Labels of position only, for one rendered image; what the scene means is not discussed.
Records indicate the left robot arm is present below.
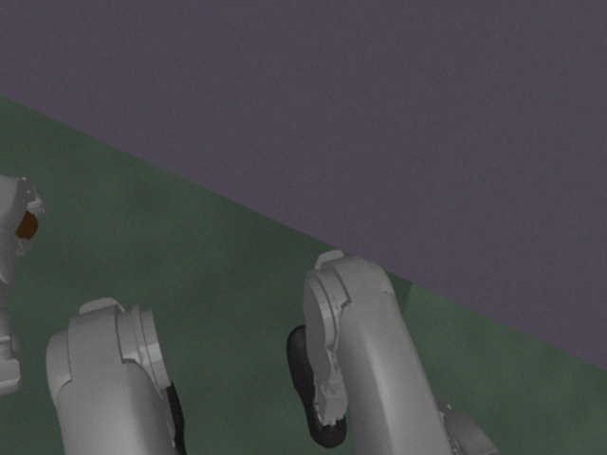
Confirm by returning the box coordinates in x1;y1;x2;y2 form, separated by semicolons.
0;232;24;401

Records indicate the right robot foot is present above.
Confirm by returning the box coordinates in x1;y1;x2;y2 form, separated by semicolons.
286;325;347;448

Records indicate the left robot foot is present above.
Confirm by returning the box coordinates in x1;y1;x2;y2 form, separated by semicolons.
166;380;187;455

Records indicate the right robot hand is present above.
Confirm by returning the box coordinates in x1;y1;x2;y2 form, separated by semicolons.
434;396;500;455

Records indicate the tin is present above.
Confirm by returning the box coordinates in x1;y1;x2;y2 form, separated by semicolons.
15;210;38;240

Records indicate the left robot hand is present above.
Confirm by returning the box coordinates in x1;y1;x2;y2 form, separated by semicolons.
0;174;48;256

